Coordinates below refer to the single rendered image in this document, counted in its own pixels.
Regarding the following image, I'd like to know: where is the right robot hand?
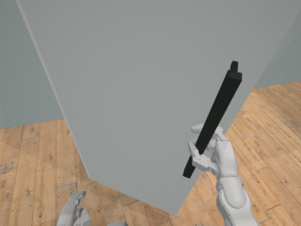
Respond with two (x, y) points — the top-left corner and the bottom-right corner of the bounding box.
(188, 123), (238, 181)

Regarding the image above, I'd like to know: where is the handle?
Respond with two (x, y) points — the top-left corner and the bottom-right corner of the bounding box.
(182, 60), (243, 179)

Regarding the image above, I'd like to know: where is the left robot hand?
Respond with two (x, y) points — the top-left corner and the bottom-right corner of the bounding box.
(56, 189), (91, 226)

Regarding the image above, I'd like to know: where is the robot right forearm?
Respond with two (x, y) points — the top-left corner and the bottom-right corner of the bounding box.
(215, 176), (261, 226)

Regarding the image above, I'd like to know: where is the fridge door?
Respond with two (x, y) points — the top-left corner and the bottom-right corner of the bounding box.
(20, 0), (301, 216)

